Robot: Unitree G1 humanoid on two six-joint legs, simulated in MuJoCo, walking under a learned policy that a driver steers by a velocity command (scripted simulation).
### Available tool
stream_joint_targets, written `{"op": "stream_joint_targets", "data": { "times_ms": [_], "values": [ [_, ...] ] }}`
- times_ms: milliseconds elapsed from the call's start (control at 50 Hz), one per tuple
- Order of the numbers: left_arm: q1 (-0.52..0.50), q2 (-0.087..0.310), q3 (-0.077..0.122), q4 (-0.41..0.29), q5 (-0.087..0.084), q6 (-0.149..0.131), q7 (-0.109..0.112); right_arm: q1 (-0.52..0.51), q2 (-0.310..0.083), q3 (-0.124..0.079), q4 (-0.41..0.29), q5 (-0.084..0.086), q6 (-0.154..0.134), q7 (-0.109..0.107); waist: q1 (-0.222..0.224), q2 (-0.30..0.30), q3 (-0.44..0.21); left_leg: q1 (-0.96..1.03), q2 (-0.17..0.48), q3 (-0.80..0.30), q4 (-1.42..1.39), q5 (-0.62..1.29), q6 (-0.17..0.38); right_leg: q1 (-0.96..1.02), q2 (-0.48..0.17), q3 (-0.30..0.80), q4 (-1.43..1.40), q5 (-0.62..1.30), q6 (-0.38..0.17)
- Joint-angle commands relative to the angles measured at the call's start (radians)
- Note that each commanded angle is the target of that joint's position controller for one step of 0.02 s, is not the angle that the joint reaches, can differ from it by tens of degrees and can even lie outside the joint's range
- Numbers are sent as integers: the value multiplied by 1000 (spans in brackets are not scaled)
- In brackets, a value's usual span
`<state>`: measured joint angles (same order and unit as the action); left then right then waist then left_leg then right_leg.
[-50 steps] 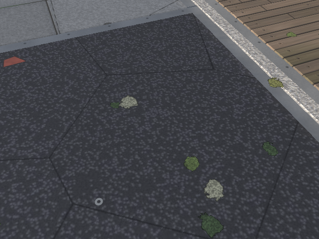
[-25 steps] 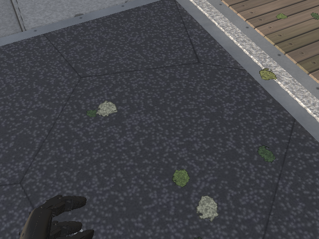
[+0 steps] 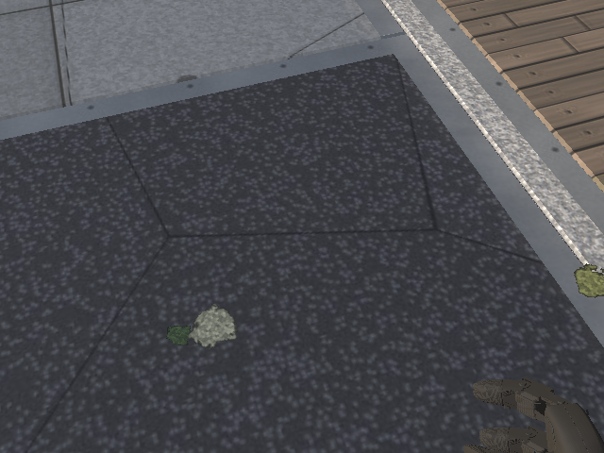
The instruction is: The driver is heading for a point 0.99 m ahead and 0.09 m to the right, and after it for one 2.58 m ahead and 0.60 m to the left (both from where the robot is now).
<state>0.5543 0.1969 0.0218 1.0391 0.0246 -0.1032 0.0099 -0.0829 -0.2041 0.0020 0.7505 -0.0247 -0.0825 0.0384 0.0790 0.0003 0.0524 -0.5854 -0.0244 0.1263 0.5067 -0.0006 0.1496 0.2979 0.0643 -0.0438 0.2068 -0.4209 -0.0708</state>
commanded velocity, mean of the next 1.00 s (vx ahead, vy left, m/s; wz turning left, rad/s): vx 1.00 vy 0.00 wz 0.00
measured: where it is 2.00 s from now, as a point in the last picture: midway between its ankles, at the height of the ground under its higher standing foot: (351, 46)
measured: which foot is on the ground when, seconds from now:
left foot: up 0.00-0.00, down 0.02-0.48, up 0.50-0.90, down 0.92-1.00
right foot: down 0.00-0.02, up 0.04-0.44, down 0.46-0.94, up 0.96-1.00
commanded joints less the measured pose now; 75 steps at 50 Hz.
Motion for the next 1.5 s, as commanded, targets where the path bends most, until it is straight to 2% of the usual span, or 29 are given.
{"op": "stream_joint_targets", "data": {
  "times_ms": [20,40,60,100,140,260,320,400,460,480,500,560,620,700,840,920,940,960,1020,1080,1160,1280,1340,1360,1380,1400,1420,1460,1500],
  "values": [
    [-94,186,42,-85,24,11,15,625,-273,-103,110,-22,10,-51,-347,-47,-325,819,145,-209,57,-365,77,-445,-169,-9,954,952,-63],
    [37,30,10,-128,-47,-10,-14,570,-311,-115,103,-39,9,-40,-176,296,-455,1096,431,-846,-96,-550,225,-882,23,81,1354,-11,-13],
    [-71,144,26,-149,-48,-20,-5,509,-253,-117,102,-22,11,-23,-209,109,-387,1033,385,-896,-213,-614,219,-1021,-32,145,1369,62,-53],
    [-223,128,21,-190,-31,-23,-8,421,-136,-91,133,-20,-11,-19,-147,-55,-108,701,321,-617,-280,-402,158,-1025,-121,138,1218,154,-62],
    [-225,81,10,-204,7,10,-32,412,-78,-66,166,-19,-27,-31,-64,-42,-32,478,237,-465,-330,-353,98,-934,-160,149,1128,154,-41],
    [-509,82,-14,-337,20,28,-67,464,-123,-65,189,20,-67,-15,-58,4,123,296,114,-193,-485,-55,65,-966,-216,20,680,420,18],
    [-599,72,-26,-356,-4,24,-78,537,-163,-67,206,43,-79,-16,-102,1,99,351,118,-138,-567,212,36,-786,-147,-68,464,644,-12],
    [-594,145,-6,-366,10,17,-53,594,-235,-74,231,14,-57,-37,-76,83,11,709,183,-97,-360,834,-2,-747,-42,-112,341,491,-61],
    [-71,262,51,-218,14,28,-10,521,-275,-86,222,-22,-15,-65,184,122,-259,570,173,-74,347,795,-27,-213,-58,-20,362,261,-111],
    [24,358,78,-197,38,30,6,562,-134,-59,181,-7,-20,-49,136,-99,-363,270,54,-79,770,103,-32,32,-310,290,371,22,-149],
    [-21,375,88,-195,37,30,-14,687,-84,-46,158,56,-41,-32,26,-330,-511,-24,-90,-224,1042,-468,-47,200,-486,885,131,-107,-264],
    [-214,175,59,-183,20,9,-31,400,-133,-46,107,20,-40,-37,-24,52,-120,-105,83,-223,895,-254,-28,-233,-341,490,48,92,-181],
    [-194,111,34,-132,2,-10,-22,396,-72,-30,81,-17,5,-5,-110,-20,-24,-28,137,-218,774,-261,-59,-471,-264,324,-44,124,-145],
    [-136,142,37,-111,-18,-34,-31,154,-81,-12,-23,-23,12,16,-90,-28,97,-133,169,-109,489,-76,-93,-531,-186,144,-156,361,-136],
    [-39,230,42,-75,-28,-40,-19,9,-118,-4,-75,-6,-4,14,-64,-58,48,109,25,20,36,151,-27,-239,-216,9,-139,1124,-72],
    [-111,274,54,-83,18,12,16,568,-254,-71,83,-16,6,-41,-340,-115,-258,685,21,-78,53,-174,41,-331,-219,-17,672,1206,-49],
    [-64,132,27,-124,5,6,0,650,-348,-97,99,-39,8,-55,-278,119,-357,924,284,-420,54,-389,87,-635,-91,-12,1088,445,-42],
    [42,110,20,-146,-52,-13,-15,608,-354,-108,98,-33,11,-37,-186,306,-495,1086,440,-986,-174,-520,204,-926,41,135,1344,-51,-31],
    [-233,146,19,-196,-19,-14,-11,421,-165,-79,114,-16,-11,-21,-127,-49,-98,642,292,-572,-264,-316,115,-992,-129,138,1184,156,-48],
    [-238,87,3,-218,16,32,-44,439,-102,-54,162,3,-32,-31,-41,19,-11,408,206,-398,-355,-274,69,-912,-183,132,1056,149,-10],
    [-480,94,-15,-324,20,37,-63,487,-144,-60,178,20,-55,-18,-62,29,99,336,129,-223,-462,-40,64,-990,-209,22,755,353,23],
    [-645,123,-24,-388,2,20,-62,582,-212,-67,209,35,-64,-27,-106,21,89,544,160,-167,-492,480,28,-776,-109,-60,340,614,-20],
    [-375,222,19,-328,9,17,-24,564,-299,-83,210,3,-34,-47,36,95,-135,671,190,-194,-70,879,0,-481,-19,-25,352,347,-47],
    [-168,250,36,-268,11,16,-7,522,-303,-86,201,-3,-23,-52,143,86,-221,557,156,-184,200,718,-8,-260,-61,3,331,308,-49],
    [-3,341,63,-244,35,17,14,539,-198,-65,169,-11,-25,-49,164,-21,-361,359,95,-167,561,338,-1,-32,-294,237,373,26,-53],
    [-59,382,76,-252,58,15,0,693,-53,-38,135,70,-28,-38,14,-359,-525,38,-69,-180,945,-435,-45,174,-565,796,165,-73,-166],
    [-168,298,71,-287,44,17,-13,575,-166,-57,124,57,-19,-59,15,-155,-416,-67,-4,-211,998,-385,-35,70,-530,752,123,128,-150],
    [-242,175,42,-261,37,-1,-16,453,-149,-62,111,39,-2,-60,-21,16,-155,-70,65,-188,898,-332,-57,-212,-463,366,164,720,-120],
    [-226,123,25,-227,15,-9,-7,452,-110,-68,100,9,38,-42,-70,-55,-97,-16,97,-180,812,-350,-80,-357,-406,166,133,858,-76]
  ]
}}
Next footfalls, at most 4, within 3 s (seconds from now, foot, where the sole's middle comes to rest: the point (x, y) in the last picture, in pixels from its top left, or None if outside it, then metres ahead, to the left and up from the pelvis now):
0.02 left None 0.22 0.07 -0.75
0.46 right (386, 344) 0.68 -0.10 -0.75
0.92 left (324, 191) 1.14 0.06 -0.75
1.36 right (386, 88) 1.60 -0.11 -0.75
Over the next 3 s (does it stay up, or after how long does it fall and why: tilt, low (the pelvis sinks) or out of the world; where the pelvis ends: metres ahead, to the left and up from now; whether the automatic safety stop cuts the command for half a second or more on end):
stays up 2.02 0.34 0.03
